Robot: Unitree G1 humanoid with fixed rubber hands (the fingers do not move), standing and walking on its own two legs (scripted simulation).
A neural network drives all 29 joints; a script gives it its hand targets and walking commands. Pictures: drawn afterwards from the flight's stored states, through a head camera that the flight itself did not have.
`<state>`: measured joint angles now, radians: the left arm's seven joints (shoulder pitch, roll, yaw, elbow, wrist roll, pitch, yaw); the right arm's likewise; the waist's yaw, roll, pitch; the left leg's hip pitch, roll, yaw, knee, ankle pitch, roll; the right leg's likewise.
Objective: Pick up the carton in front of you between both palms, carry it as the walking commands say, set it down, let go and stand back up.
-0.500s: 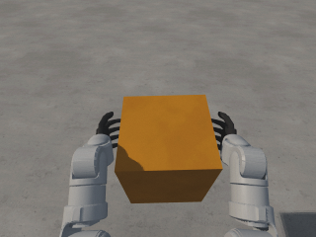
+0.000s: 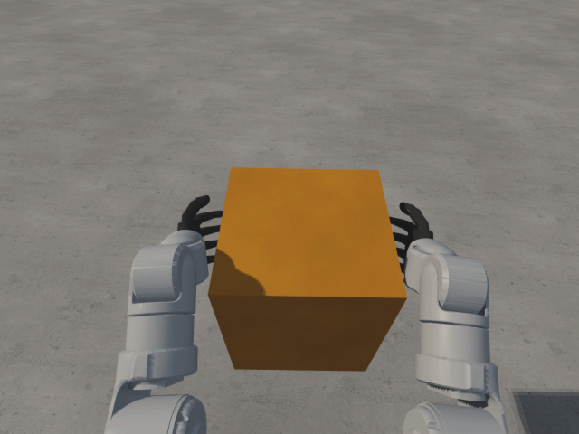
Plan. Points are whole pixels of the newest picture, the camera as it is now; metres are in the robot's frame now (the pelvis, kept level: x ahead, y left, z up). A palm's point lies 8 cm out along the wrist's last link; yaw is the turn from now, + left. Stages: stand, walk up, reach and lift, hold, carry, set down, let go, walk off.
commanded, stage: carry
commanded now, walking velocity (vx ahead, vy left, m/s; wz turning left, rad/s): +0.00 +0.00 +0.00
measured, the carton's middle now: (302, 275) +0.33 +0.00 +0.05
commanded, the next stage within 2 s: none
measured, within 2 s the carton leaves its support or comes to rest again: neither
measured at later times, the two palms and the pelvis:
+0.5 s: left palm (191, 252) +0.31 +0.14 +0.13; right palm (422, 258) +0.31 -0.16 +0.12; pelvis -0.01 +0.00 +0.00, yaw +0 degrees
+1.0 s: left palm (186, 256) +0.30 +0.15 +0.13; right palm (419, 263) +0.30 -0.15 +0.12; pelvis -0.02 +0.00 +0.00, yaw +0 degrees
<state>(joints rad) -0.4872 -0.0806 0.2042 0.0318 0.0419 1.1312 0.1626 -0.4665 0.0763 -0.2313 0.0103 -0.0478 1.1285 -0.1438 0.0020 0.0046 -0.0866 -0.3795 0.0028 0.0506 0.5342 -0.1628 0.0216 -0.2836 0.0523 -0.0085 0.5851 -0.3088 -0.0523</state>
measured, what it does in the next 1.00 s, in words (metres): stands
